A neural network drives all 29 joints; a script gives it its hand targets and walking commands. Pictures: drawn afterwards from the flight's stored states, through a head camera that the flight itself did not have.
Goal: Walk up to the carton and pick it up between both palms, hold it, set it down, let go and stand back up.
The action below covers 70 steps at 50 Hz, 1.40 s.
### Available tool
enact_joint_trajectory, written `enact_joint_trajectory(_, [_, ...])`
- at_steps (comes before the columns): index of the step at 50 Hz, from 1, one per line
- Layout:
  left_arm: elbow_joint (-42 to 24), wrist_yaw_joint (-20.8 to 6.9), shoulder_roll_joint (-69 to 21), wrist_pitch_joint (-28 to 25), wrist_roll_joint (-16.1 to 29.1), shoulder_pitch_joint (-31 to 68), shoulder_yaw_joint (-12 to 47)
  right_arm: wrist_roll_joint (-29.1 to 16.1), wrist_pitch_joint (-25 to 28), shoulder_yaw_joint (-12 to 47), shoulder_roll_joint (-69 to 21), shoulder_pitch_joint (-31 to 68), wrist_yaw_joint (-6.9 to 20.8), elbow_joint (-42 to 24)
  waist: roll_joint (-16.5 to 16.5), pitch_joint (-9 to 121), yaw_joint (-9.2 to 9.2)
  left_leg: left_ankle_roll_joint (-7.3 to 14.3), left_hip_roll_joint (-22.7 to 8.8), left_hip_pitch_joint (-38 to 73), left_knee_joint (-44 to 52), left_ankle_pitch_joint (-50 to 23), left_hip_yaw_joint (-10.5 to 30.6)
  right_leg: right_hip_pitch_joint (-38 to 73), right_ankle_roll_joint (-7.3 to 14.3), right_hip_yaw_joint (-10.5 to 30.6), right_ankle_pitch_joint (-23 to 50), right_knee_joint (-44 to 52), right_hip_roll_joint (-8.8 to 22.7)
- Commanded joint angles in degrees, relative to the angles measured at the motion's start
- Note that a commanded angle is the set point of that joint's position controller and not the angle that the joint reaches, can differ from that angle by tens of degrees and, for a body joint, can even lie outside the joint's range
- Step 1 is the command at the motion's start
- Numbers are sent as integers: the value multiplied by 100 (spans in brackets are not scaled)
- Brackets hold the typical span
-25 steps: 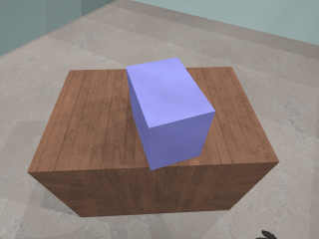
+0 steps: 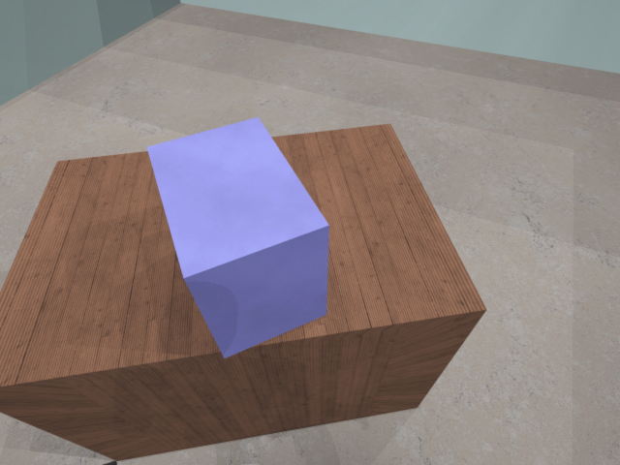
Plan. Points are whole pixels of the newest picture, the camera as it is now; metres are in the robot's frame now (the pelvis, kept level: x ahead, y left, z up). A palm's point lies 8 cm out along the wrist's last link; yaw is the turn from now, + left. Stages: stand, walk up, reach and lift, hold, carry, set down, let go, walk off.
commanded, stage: walk up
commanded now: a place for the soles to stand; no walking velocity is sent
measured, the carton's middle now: (241, 235) +0.48 +0.11 -0.01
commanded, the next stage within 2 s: none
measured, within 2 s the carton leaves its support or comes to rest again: neither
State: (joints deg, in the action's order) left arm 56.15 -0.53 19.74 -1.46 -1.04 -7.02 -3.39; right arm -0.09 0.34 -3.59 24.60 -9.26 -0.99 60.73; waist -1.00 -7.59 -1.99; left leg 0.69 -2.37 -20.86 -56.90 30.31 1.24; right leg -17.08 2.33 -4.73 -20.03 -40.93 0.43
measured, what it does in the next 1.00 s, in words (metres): steps on the spot: left foot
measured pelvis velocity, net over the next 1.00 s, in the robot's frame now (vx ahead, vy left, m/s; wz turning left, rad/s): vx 0.00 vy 0.05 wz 0.11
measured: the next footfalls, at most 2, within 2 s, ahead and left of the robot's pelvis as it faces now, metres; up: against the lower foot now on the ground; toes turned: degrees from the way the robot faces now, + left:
left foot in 0.20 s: +0.06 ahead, +0.17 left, +0.00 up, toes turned +6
left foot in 2.00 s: +0.06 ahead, +0.26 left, +0.00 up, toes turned +8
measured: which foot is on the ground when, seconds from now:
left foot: up 0.00-0.18, down 0.20-1.00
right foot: down 0.00-1.00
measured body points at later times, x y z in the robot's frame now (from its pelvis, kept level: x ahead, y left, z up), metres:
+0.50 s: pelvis +0.02 +0.02 -0.02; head +0.06 +0.01 +0.43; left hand +0.07 +0.35 -0.13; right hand +0.20 -0.27 -0.14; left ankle +0.01 +0.13 -0.70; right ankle +0.02 -0.10 -0.72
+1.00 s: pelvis +0.00 +0.05 -0.01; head +0.02 +0.06 +0.44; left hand +0.06 +0.37 -0.13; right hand +0.16 -0.24 -0.13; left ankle +0.02 +0.16 -0.72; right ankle +0.03 -0.10 -0.72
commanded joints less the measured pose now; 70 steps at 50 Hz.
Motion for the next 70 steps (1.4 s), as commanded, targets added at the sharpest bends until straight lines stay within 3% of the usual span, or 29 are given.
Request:
enact_joint_trajectory(1, [-457,243,1851,-222,68,-6,-366,25,0,-172,1042,-211,-46,-472,546,610,295,51,-232,-438,163,-156,387,571,1132,1834,3598,1364,2087])
enact_joint_trajectory(7, [-607,376,1978,-240,68,235,-341,164,-46,-356,1197,42,84,-728,638,900,191,138,-268,-438,529,-301,149,678,1272,1848,3561,996,2348])
enact_joint_trajectory(8, [-624,377,2058,-205,87,298,-323,155,2,-356,1176,-28,92,-763,973,766,59,227,-207,-96,1300,-541,133,330,1076,1550,3736,641,2131])
enact_joint_trajectory(10, [-628,335,1842,-169,172,534,-246,172,102,-475,1560,-265,94,-725,102,1174,-48,385,-446,926,2201,-3107,776,-114,454,878,2669,-432,1372])
enact_joint_trajectory(11, [-747,350,1607,-175,253,633,-188,203,105,-485,1746,-256,78,-714,-717,1371,-41,792,-873,1210,2625,-3984,1481,-372,15,53,1614,-1203,590])
enact_joint_trajectory(13, [-594,406,1540,-137,256,637,-171,78,90,-398,1560,179,88,-879,-969,1160,-89,1859,-1599,904,2702,-4749,2837,-620,-148,288,-1713,-1639,45])
enact_joint_trajectory(16, [-333,369,1462,-203,204,49,-110,88,7,-282,1248,368,39,-1094,-856,1082,238,1400,-1108,1127,2071,-5465,1492,-417,6,348,-1079,-492,177])
enact_joint_trajectory(18, [-86,404,1673,-270,196,-676,-196,63,-33,-224,1088,905,63,-1218,-599,1492,547,938,-674,386,1257,-5057,890,784,31,776,1481,166,520])
enact_joint_trajectory(20, [-17,458,2366,-319,2,-783,-329,-27,-85,-250,1043,1189,49,-1444,682,1212,679,102,195,-983,-76,-2482,247,1351,843,2799,2566,1206,1836])
enact_joint_trajectory(21, [-165,469,2427,-368,15,-377,-286,39,-135,-251,991,1043,31,-1413,937,976,503,175,231,-1094,-167,354,445,1071,1431,3442,3232,1262,2412])
enact_joint_trajectory(22, [-204,480,2392,-371,-33,-201,-330,75,-127,-270,1103,1029,29,-1310,919,707,540,205,134,-903,-176,603,664,594,1656,3606,3185,1274,2564])
enact_joint_trajectory(25, [-331,482,2247,-384,-53,196,-264,-16,-7,-343,1110,699,175,-1168,940,650,139,275,42,-518,661,-225,559,417,1074,2275,3157,760,1866])
enact_joint_trajectory(27, [-350,454,2110,-365,69,528,-213,29,34,-359,1153,478,185,-978,606,640,-102,282,-198,418,1719,-3149,359,-110,509,1340,2814,249,1169])
enact_joint_trajectory(29, [-526,379,1530,-314,158,666,-89,73,118,-430,1354,211,95,-878,147,1358,-247,951,-1015,1724,2665,-4155,2121,-915,-232,312,1654,-1575,223])
enact_joint_trajectory(30, [-465,347,1480,-214,229,460,-77,-10,179,-343,1347,390,62,-882,15,1524,-70,1553,-1667,1632,2631,-4598,2607,-880,-238,405,-967,-1727,130])
enact_joint_trajectory(31, [-394,349,1518,-170,195,381,-107,43,218,-367,1524,498,43,-859,-182,1499,-56,1713,-1658,1301,2644,-4443,2979,-719,-212,705,-1786,-1628,133])
enact_joint_trajectory(33, [-192,311,1527,-202,168,118,-107,13,186,-273,1356,894,-5,-1007,-197,874,247,1481,-1452,265,2628,-4109,2369,-219,-146,643,-1307,-1034,220])
enact_joint_trajectory(36, [150,309,1712,-277,118,-776,-168,-63,120,-143,1054,1466,21,-1121,-150,1338,570,628,-645,245,1653,-3861,1001,699,-43,882,1877,472,515])
enact_joint_trajectory(39, [-117,325,2231,-347,7,91,-209,0,24,-221,1034,1027,35,-956,458,809,224,100,165,143,829,-1802,275,-181,990,2939,1851,1245,1629])
enact_joint_trajectory(41, [-206,336,1872,-249,74,759,-119,6,103,-214,974,586,57,-557,192,804,-151,215,-116,1158,2243,-2009,526,-627,566,1904,1868,627,1193])
enact_joint_trajectory(43, [-125,323,1515,-208,176,481,11,8,240,-210,1227,534,92,-533,-281,1166,11,1108,-1278,1324,2841,-4012,2131,-509,-314,652,500,-958,122])
enact_joint_trajectory(44, [-58,361,1574,-197,198,259,-30,-15,251,-224,1286,722,78,-623,-197,1115,131,1481,-1554,1176,2805,-4435,2372,-416,-236,741,-306,-751,94])
enact_joint_trajectory(48, [188,283,1552,-200,119,-220,-66,5,173,-139,960,1424,48,-874,-521,890,496,876,-1050,186,2744,-3227,1345,618,-3,782,798,374,294])
enact_joint_trajectory(51, [87,231,1699,-146,81,332,-110,27,60,-143,869,1176,90,-628,19,514,237,238,-318,95,2871,-1149,717,51,221,1675,64,1184,707])
enact_joint_trajectory(56, [303,191,1407,-135,59,77,-45,77,36,-103,913,1271,156,-608,-485,579,376,357,-633,186,3669,231,1206,241,131,1111,-364,1394,430])
enact_joint_trajectory(59, [250,166,1645,-203,21,439,-92,32,44,-107,879,1104,173,-387,310,551,192,81,-189,602,3304,-604,603,17,170,1649,-54,1876,728])
enact_joint_trajectory(60, [201,159,1541,-181,49,515,-80,98,54,-90,748,1060,183,-393,-102,588,154,87,-176,852,3417,-550,591,-267,168,1673,-406,1953,787])
enact_joint_trajectory(66, [389,127,1413,-150,68,389,-18,11,65,-78,869,1037,182,-198,-108,748,253,135,-379,873,3798,-486,779,133,-33,1274,-22,1936,532])
enact_joint_trajectory(70, [412,129,1427,-159,52,427,-33,19,67,-47,829,1068,161,-115,499,830,286,68,-324,1079,3624,-1152,555,255,-21,1343,449,2180,688])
